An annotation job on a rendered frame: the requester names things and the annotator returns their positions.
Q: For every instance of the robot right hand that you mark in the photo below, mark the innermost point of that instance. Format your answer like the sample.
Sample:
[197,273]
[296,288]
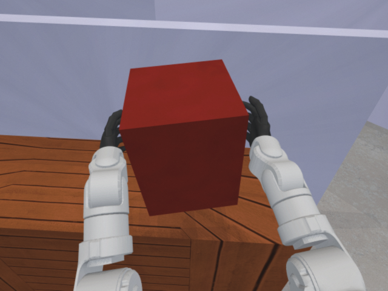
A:
[258,125]

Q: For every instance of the left robot upper arm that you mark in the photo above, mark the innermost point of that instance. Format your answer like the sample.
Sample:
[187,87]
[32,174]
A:
[123,279]

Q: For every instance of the right robot upper arm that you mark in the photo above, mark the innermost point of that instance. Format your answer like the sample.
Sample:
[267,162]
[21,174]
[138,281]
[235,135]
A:
[324,269]

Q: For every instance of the robot left hand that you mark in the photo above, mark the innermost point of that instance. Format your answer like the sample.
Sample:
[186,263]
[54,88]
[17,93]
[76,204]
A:
[111,131]

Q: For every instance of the carton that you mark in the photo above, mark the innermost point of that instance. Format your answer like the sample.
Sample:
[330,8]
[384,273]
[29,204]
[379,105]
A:
[184,129]

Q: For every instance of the robot right forearm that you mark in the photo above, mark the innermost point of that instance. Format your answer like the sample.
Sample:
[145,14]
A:
[300,223]

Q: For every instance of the pedestal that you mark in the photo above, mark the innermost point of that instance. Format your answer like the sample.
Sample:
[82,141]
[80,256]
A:
[42,180]

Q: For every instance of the robot left forearm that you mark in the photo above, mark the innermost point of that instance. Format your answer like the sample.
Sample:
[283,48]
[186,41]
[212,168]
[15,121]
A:
[106,209]

